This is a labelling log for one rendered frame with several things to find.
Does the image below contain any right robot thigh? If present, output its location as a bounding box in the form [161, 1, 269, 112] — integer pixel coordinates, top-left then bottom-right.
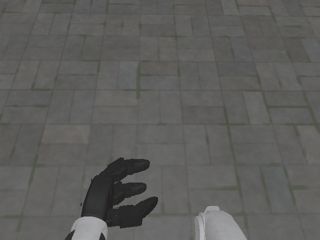
[194, 210, 247, 240]

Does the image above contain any right robot shin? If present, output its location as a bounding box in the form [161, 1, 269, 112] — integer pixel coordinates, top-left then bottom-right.
[203, 206, 220, 215]

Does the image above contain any robot left hand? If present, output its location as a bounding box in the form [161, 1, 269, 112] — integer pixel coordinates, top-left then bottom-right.
[80, 157, 158, 229]

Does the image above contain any left robot forearm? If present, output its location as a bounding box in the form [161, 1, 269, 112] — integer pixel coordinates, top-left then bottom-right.
[65, 216, 108, 240]

